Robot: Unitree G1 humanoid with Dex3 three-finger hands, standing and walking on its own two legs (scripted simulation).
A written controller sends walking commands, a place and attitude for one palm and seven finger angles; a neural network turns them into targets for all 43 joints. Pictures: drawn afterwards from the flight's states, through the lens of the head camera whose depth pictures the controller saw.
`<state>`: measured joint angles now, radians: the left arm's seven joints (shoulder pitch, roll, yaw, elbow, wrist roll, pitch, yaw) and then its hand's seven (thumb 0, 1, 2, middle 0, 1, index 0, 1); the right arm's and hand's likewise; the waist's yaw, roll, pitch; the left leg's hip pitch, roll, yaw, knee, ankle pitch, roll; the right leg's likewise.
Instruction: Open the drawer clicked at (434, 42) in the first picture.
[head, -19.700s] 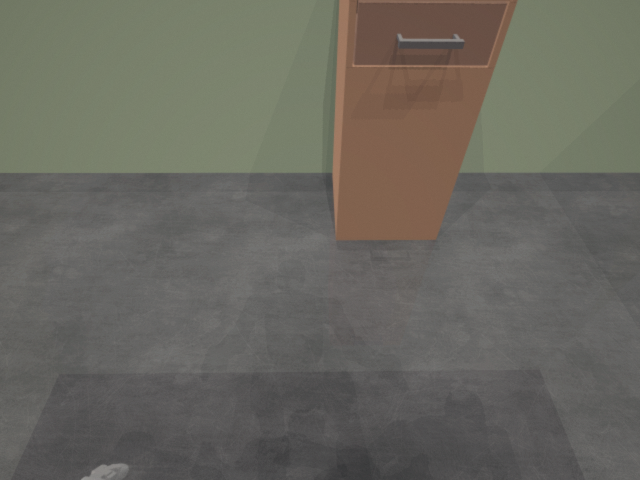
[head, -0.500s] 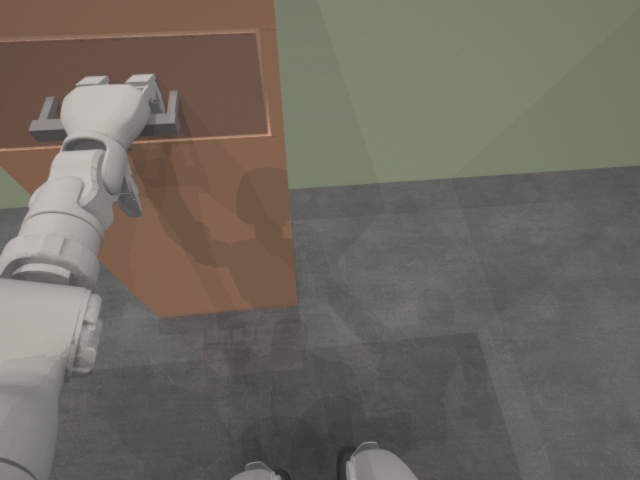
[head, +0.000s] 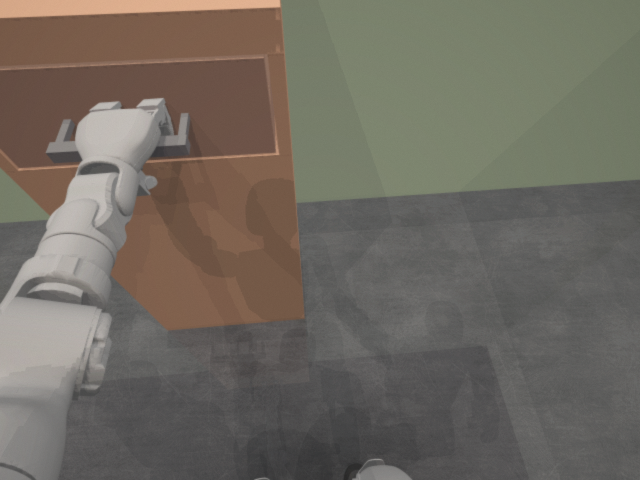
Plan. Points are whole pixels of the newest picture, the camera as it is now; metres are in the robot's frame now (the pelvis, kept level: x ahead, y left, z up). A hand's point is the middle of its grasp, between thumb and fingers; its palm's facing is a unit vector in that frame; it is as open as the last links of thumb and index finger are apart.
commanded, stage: close the thumb around the handle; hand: left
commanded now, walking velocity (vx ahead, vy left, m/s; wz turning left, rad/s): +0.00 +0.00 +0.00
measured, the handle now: (123, 136) +0.55 +0.22 +0.09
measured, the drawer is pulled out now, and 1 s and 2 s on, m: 0.00 0.04 0.17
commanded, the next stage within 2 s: pull the drawer open in 0.26 s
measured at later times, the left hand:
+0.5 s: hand (138, 172) +0.51 +0.21 +0.07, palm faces -0.04 -0.02 -1.00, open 5.6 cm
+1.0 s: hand (131, 200) +0.46 +0.21 +0.06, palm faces -0.01 -0.05 -1.00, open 5.1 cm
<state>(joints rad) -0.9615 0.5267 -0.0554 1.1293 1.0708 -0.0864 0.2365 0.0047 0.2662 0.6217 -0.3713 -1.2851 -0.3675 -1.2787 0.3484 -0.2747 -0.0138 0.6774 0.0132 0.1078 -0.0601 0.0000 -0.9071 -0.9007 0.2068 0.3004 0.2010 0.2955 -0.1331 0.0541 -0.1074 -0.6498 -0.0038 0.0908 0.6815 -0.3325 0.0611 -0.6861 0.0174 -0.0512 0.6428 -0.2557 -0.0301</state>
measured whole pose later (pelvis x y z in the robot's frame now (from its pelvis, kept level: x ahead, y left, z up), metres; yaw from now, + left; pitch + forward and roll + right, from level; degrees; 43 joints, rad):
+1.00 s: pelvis +0.04 +0.00 +0.01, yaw +0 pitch +13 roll +0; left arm -0.55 0.43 -0.07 0.68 1.02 -0.05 0.21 0.01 0.81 0.83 -0.39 -1.35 -0.42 -1.35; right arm 0.26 -0.27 -0.05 0.65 0.02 0.17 -0.02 0.00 -0.91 -0.90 0.21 0.30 0.20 0.30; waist -0.02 0.06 -0.11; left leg -0.45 -0.01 0.09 0.58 -0.35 0.05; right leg -0.50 0.02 -0.04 0.57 -0.29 -0.03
